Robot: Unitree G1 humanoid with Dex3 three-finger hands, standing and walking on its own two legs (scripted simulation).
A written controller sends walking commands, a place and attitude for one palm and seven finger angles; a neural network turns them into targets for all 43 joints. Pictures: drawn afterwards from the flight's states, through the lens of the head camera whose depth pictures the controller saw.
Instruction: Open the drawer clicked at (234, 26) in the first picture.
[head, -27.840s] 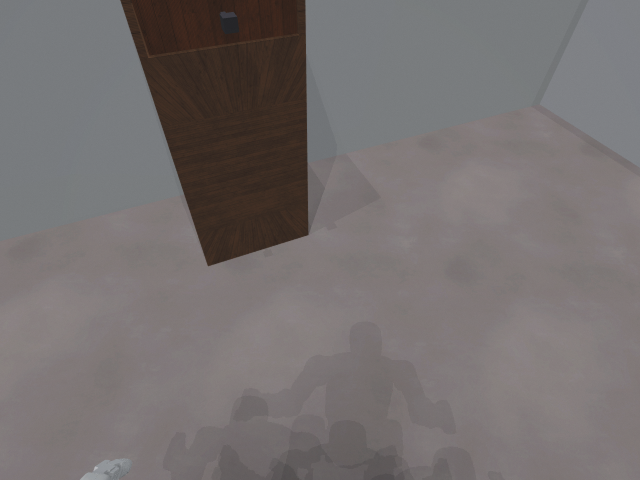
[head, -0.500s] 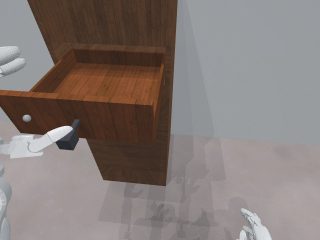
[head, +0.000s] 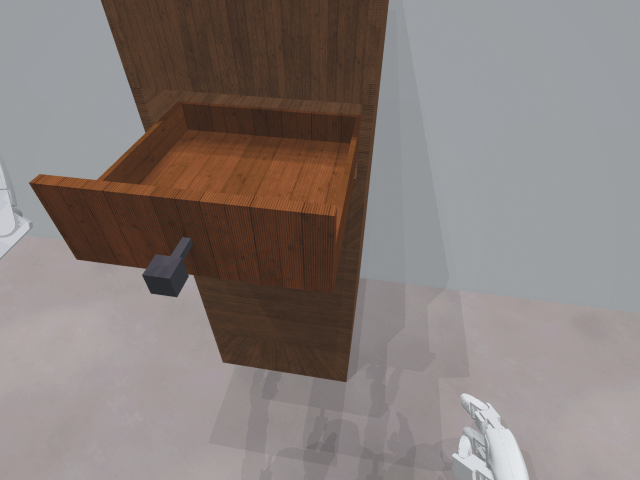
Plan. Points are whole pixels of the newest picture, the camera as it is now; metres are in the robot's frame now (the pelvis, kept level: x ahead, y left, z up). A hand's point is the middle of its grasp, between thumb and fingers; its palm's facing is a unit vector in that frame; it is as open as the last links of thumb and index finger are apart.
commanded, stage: draw the hand back to the body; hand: left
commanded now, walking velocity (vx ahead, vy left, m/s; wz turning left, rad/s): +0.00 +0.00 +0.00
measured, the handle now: (173, 263) +0.31 +0.24 +0.13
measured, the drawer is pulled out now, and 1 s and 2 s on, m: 0.29 0.29 0.29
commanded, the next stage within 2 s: step back with the hand held close in 0.06 s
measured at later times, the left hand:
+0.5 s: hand (7, 262) +0.14 +0.22 +0.31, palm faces +0.58 -0.65 -0.49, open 7.4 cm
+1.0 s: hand out of the picture +0.05 +0.23 +0.31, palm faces +0.67 -0.66 -0.36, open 7.4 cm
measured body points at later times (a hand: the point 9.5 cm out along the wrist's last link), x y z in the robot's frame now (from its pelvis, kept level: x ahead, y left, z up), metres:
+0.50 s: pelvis -0.05 +0.01 -0.01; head -0.03 +0.01 +0.44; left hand +0.11 +0.26 +0.33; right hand +0.13 -0.24 -0.09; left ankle -0.04 +0.12 -0.74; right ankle +0.03 -0.13 -0.74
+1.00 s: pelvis -0.13 +0.00 -0.02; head -0.11 +0.01 +0.42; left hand +0.01 +0.26 +0.33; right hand +0.03 -0.23 -0.11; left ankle -0.05 +0.12 -0.73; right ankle -0.11 -0.13 -0.74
